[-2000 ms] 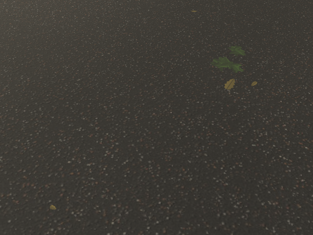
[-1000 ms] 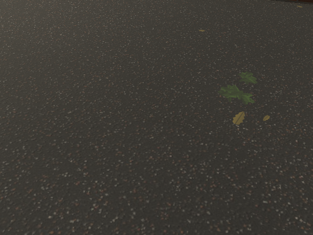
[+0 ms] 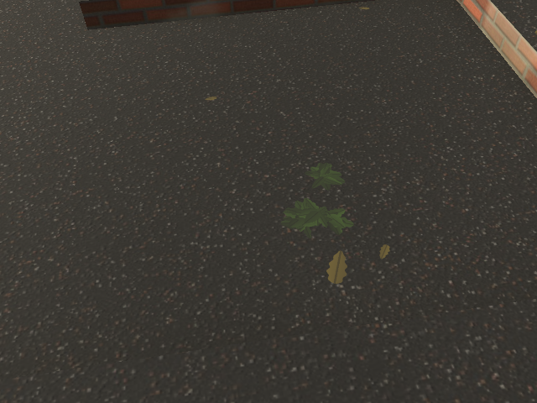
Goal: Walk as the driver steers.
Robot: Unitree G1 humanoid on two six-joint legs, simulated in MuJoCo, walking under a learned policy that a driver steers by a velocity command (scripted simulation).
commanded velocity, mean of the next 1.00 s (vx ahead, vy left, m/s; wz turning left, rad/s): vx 0.50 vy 0.00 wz -0.13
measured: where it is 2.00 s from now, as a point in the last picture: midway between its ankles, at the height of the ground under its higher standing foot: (325, 241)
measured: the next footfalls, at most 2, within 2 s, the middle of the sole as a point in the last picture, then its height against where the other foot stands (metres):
right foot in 0.10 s outside the picture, level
left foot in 0.62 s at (285, 389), level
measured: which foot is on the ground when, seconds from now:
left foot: down 0.00-0.12, up 0.14-0.60, down 0.62-1.00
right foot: up 0.00-0.08, down 0.10-0.64, up 0.66-1.00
